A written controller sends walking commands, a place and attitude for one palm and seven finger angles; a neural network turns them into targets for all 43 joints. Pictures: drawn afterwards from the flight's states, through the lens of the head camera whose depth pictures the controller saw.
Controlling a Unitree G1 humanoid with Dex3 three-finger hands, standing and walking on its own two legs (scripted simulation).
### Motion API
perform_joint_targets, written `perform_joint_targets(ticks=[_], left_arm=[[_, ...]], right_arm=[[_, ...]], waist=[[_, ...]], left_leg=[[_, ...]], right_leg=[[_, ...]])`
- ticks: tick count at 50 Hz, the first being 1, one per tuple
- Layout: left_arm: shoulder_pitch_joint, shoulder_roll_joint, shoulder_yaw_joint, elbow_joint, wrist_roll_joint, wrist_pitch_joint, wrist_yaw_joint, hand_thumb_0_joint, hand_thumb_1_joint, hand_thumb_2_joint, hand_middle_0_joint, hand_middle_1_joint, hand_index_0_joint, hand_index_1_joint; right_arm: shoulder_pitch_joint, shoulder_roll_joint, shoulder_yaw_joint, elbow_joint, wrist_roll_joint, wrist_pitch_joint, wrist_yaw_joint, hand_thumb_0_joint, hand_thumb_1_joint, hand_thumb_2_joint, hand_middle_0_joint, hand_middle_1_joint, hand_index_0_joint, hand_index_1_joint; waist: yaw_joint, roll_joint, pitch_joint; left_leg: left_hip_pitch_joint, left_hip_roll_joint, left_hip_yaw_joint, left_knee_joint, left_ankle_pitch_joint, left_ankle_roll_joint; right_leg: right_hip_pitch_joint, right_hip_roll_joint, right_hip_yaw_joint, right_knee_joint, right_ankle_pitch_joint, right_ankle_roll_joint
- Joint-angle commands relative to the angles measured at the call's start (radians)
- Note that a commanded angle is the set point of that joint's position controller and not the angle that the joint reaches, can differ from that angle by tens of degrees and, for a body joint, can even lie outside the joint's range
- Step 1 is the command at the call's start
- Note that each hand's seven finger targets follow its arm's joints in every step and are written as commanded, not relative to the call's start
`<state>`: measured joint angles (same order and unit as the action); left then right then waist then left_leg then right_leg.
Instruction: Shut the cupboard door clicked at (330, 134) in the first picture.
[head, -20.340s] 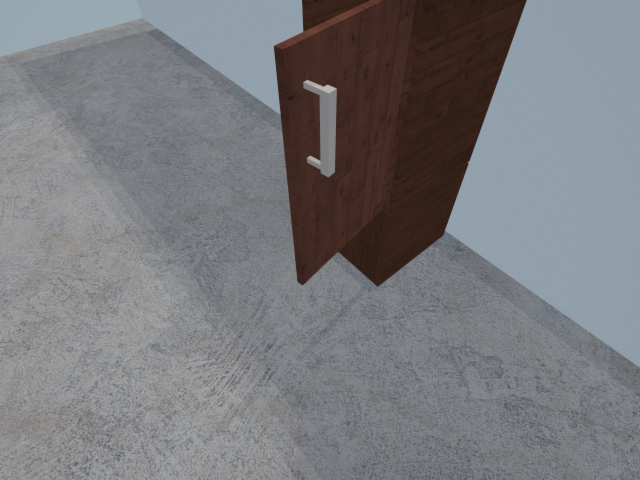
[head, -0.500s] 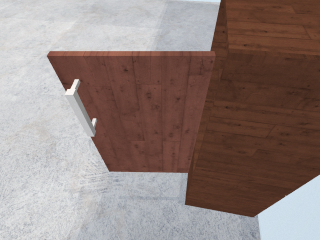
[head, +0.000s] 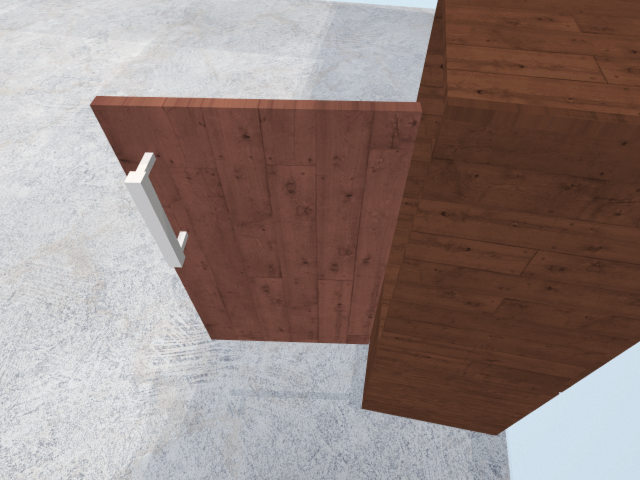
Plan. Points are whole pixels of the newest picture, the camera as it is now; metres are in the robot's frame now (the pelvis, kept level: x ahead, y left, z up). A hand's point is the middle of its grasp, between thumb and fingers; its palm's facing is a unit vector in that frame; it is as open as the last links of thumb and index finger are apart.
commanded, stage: look again from close up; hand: left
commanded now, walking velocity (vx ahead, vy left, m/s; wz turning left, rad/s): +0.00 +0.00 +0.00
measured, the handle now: (163, 214) +0.41 +0.24 +0.10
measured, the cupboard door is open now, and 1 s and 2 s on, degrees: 99 99 99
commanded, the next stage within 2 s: raise the hand and make a fist in 0.60 s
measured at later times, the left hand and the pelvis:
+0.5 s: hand out of the picture -0.01 +0.17 -0.18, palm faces +0.02 -0.98 -0.18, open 7.3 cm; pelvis +0.00 +0.01 +0.00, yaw +0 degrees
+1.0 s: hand (196, 408) +0.19 +0.16 +0.02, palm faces +0.03 -1.00 +0.06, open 6.7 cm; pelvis -0.04 +0.02 -0.04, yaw +1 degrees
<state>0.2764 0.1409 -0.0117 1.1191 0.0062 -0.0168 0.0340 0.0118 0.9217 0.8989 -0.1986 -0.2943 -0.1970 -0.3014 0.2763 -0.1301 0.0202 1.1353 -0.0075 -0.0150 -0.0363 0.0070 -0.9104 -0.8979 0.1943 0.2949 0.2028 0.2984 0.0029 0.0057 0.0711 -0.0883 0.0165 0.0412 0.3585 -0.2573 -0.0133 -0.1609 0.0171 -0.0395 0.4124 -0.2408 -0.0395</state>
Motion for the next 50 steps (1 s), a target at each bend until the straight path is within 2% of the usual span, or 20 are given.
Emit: perform_joint_targets(ticks=[1, 7, 22, 30, 34, 35, 36, 37, 38, 39, 40, 41, 42, 43, 44, 46, 47, 48, 49, 50], left_arm=[[0.074, 0.099, 0.015, -0.028, 0.0, -0.014, 0.007, 0.0, 0.9, 0.9, -0.2, -0.3, -0.2, -0.3], [0.084, 0.09, 0.016, -0.026, 0.001, -0.016, 0.008, 0.0, 0.9, 0.9, -0.2, -0.3, -0.2, -0.3], [0.096, 0.084, 0.016, -0.023, 0.002, -0.015, 0.01, 0.0, 0.9, 0.9, -0.2, -0.3, -0.2, -0.3], [0.093, 0.079, 0.015, -0.026, 0.002, -0.011, 0.009, 0.0, 0.9, 0.9, -0.2, -0.3, -0.2, -0.3], [0.099, 0.075, 0.015, -0.025, 0.002, -0.011, 0.008, 0.0, 0.9, 0.9, -0.2, -0.3, -0.2, -0.3], [0.145, 0.125, 0.02, 0.012, 0.016, -0.041, 0.044, 0.0, 0.9, 0.9, -0.2, -0.3, -0.2, -0.3], [-0.717, 0.616, 0.327, -1.615, -0.126, -0.307, 0.041, 0.0, 0.9, 0.9, -0.2, -0.3, -0.2, -0.3], [-0.082, 0.192, 0.029, -1.312, -0.137, -0.215, 0.055, 0.0, 0.9, 0.9, -0.218, -0.32, -0.218, -0.32], [-0.108, 0.192, 0.056, -1.299, -0.18, -0.164, 0.106, 0.0, 0.9, 0.9, -0.237, -0.34, -0.237, -0.34], [0.17, -0.065, -0.083, -0.99, -0.157, -0.032, 0.098, 0.0, 0.9, 0.9, -0.255, -0.36, -0.255, -0.36], [0.009, -0.058, -0.12, -1.171, -0.183, -0.054, 0.093, 0.0, 0.9, 0.9, -0.273, -0.38, -0.273, -0.38], [0.012, -0.029, -0.079, -1.167, -0.173, -0.099, 0.084, 0.0, 0.9, 0.9, -0.292, -0.4, -0.292, -0.4], [-0.012, -0.031, -0.088, -1.155, -0.159, -0.152, 0.067, 0.0, 0.9, 0.9, -0.31, -0.42, -0.31, -0.42], [0.069, -0.019, -0.036, -1.081, -0.152, -0.194, 0.053, 0.0, 0.9, 0.9, -0.328, -0.44, -0.328, -0.44], [0.172, -0.061, -0.05, -1.011, -0.163, -0.246, 0.016, 0.0, 0.9, 0.9, -0.347, -0.46, -0.347, -0.46], [0.392, -0.061, 0.016, -0.94, -0.211, -0.377, -0.086, 0.0, 0.9, 0.9, -0.383, -0.5, -0.383, -0.5], [0.464, -0.042, 0.059, -0.953, -0.237, -0.451, -0.151, 0.0, 0.9, 0.9, -0.402, -0.52, -0.402, -0.52], [0.511, 0.021, 0.132, -0.928, -0.249, -0.513, -0.216, 0.0, 0.9, 0.9, -0.42, -0.54, -0.42, -0.54], [0.463, 0.044, 0.139, -0.975, -0.26, -0.58, -0.281, 0.0, 0.9, 0.9, -0.438, -0.56, -0.438, -0.56], [0.424, 0.114, 0.199, -1.015, -0.247, -0.599, -0.294, 0.0, 0.9, 0.9, -0.457, -0.58, -0.457, -0.58]], right_arm=[[0.097, -0.07, -0.013, -0.011, -0.002, -0.015, -0.002, 0.0, -0.9, -0.9, 0.2, 0.3, 0.2, 0.3], [0.104, -0.065, -0.015, -0.008, -0.001, -0.02, -0.003, 0.0, -0.9, -0.9, 0.2, 0.3, 0.2, 0.3], [0.111, -0.057, -0.015, -0.005, -0.001, -0.021, -0.005, 0.0, -0.9, -0.9, 0.2, 0.3, 0.2, 0.3], [0.111, -0.055, -0.013, -0.006, -0.001, -0.02, -0.005, 0.0, -0.9, -0.9, 0.2, 0.3, 0.2, 0.3], [0.11, -0.057, -0.015, -0.008, 0.0, -0.022, -0.005, 0.0, -0.9, -0.9, 0.2, 0.3, 0.2, 0.3], [-0.02, -0.127, -0.029, -0.074, 0.013, -0.032, 0.008, 0.0, -0.9, -0.9, 0.2, 0.3, 0.2, 0.3], [0.085, -0.351, -0.059, -0.377, 0.015, -0.23, -0.099, 0.0, -0.9, -0.9, 0.2, 0.3, 0.2, 0.3], [0.001, -0.196, -0.009, -0.38, 0.04, -0.297, -0.102, 0.0, -0.9, -0.9, 0.2, 0.3, 0.2, 0.3], [-0.03, -0.225, -0.018, -0.319, 0.038, -0.327, -0.083, 0.0, -0.9, -0.9, 0.2, 0.3, 0.2, 0.3], [-0.037, -0.173, -0.02, -0.293, 0.056, -0.336, -0.054, 0.0, -0.9, -0.9, 0.2, 0.3, 0.2, 0.3], [-0.022, -0.224, -0.034, -0.348, 0.065, -0.345, -0.046, 0.0, -0.9, -0.9, 0.2, 0.3, 0.2, 0.3], [-0.041, -0.238, -0.054, -0.393, 0.052, -0.357, -0.044, 0.0, -0.9, -0.9, 0.2, 0.3, 0.2, 0.3], [-0.049, -0.246, -0.062, -0.425, 0.037, -0.372, -0.034, 0.0, -0.9, -0.9, 0.2, 0.3, 0.2, 0.3], [-0.056, -0.237, -0.075, -0.466, 0.027, -0.378, -0.026, 0.0, -0.9, -0.9, 0.2, 0.3, 0.2, 0.3], [-0.067, -0.225, -0.079, -0.497, 0.021, -0.383, -0.014, 0.0, -0.9, -0.9, 0.2, 0.3, 0.2, 0.3], [-0.085, -0.217, -0.097, -0.558, 0.007, -0.381, 0.014, 0.0, -0.9, -0.9, 0.2, 0.3, 0.2, 0.3], [-0.096, -0.217, -0.106, -0.582, 0.006, -0.366, 0.031, 0.0, -0.9, -0.9, 0.2, 0.3, 0.2, 0.3], [-0.105, -0.224, -0.116, -0.604, 0.007, -0.344, 0.051, 0.0, -0.9, -0.9, 0.2, 0.3, 0.2, 0.3], [-0.13, -0.231, -0.113, -0.644, 0.002, -0.326, 0.066, 0.0, -0.9, -0.9, 0.2, 0.3, 0.2, 0.3], [-0.154, -0.231, -0.12, -0.684, 0.006, -0.309, 0.066, 0.0, -0.9, -0.9, 0.2, 0.3, 0.2, 0.3]], waist=[[0.001, -0.012, 0.001], [0.003, -0.024, -0.019], [0.004, -0.015, -0.004], [0.005, -0.012, 0.035], [0.006, -0.015, 0.019], [0.034, -0.013, -0.043], [-0.145, 0.054, -0.513], [-0.039, 0.332, -0.551], [-0.01, 0.304, -0.5], [-0.026, 0.166, -0.279], [-0.056, 0.085, -0.14], [-0.073, -0.016, -0.079], [-0.087, -0.111, -0.029], [-0.062, -0.186, 0.003], [-0.032, -0.279, 0.0], [0.038, -0.387, -0.057], [0.066, -0.396, -0.11], [0.094, -0.304, -0.147], [0.085, -0.233, -0.17], [0.098, -0.164, -0.194]], left_leg=[[-0.043, 0.078, -0.05, -0.044, 0.151, 0.027], [-0.033, 0.08, -0.053, -0.04, 0.178, 0.031], [-0.036, 0.082, -0.055, -0.043, 0.19, 0.034], [-0.06, 0.082, -0.061, -0.056, 0.156, 0.035], [-0.049, 0.081, -0.065, -0.054, 0.162, 0.04], [-0.111, 0.096, -0.025, 0.18, 0.271, 0.012], [0.196, 0.034, 0.003, 0.116, 0.462, 0.065], [0.181, -0.004, 0.032, 0.09, 0.559, 0.068], [0.163, 0.024, -0.011, 0.109, 0.549, 0.015], [-0.006, 0.023, -0.031, 0.087, 0.45, 0.026], [-0.1, 0.023, -0.066, 0.106, 0.292, 0.026], [-0.158, 0.017, -0.081, 0.13, 0.215, 0.034], [-0.222, -0.003, -0.085, 0.167, 0.122, 0.037], [-0.3, -0.02, -0.087, 0.201, 0.064, 0.034], [-0.353, -0.028, -0.081, 0.237, 0.01, 0.027], [-0.483, -0.044, -0.061, 0.314, -0.05, 0.01], [-0.526, -0.05, -0.047, 0.351, -0.043, -0.001], [-0.548, -0.056, -0.033, 0.384, -0.025, -0.015], [-0.579, -0.066, -0.026, 0.429, -0.024, -0.019], [-0.614, -0.072, -0.01, 0.458, -0.023, -0.007]], right_leg=[[0.009, -0.129, 0.12, -0.07, 0.206, -0.016], [0.019, -0.128, 0.117, -0.059, 0.236, -0.015], [0.01, -0.126, 0.116, -0.052, 0.235, -0.014], [-0.011, -0.12, 0.115, -0.06, 0.168, -0.011], [-0.008, -0.121, 0.114, -0.061, 0.167, -0.009], [0.027, -0.183, 0.132, -0.01, 0.65, 0.017], [0.035, -0.056, 0.062, 0.116, 0.584, 0.033], [0.02, 0.004, 0.016, 0.122, 0.357, 0.016], [0.006, -0.002, -0.004, 0.085, 0.196, 0.01], [-0.06, -0.026, -0.021, 0.087, 0.147, 0.021], [-0.1, -0.041, -0.029, 0.079, 0.165, 0.026], [-0.163, -0.042, -0.046, 0.083, 0.122, 0.033], [-0.246, -0.039, -0.048, 0.095, 0.046, 0.038], [-0.293, -0.043, -0.052, 0.11, -0.037, 0.032], [-0.339, -0.041, -0.049, 0.136, -0.117, 0.034], [-0.359, -0.039, -0.035, 0.209, -0.178, 0.03], [-0.331, -0.041, -0.024, 0.256, -0.141, 0.024], [-0.302, -0.051, -0.001, 0.306, -0.077, 0.011], [-0.31, -0.061, 0.011, 0.356, -0.036, 0.003], [-0.324, -0.061, 0.022, 0.396, -0.026, -0.002]])
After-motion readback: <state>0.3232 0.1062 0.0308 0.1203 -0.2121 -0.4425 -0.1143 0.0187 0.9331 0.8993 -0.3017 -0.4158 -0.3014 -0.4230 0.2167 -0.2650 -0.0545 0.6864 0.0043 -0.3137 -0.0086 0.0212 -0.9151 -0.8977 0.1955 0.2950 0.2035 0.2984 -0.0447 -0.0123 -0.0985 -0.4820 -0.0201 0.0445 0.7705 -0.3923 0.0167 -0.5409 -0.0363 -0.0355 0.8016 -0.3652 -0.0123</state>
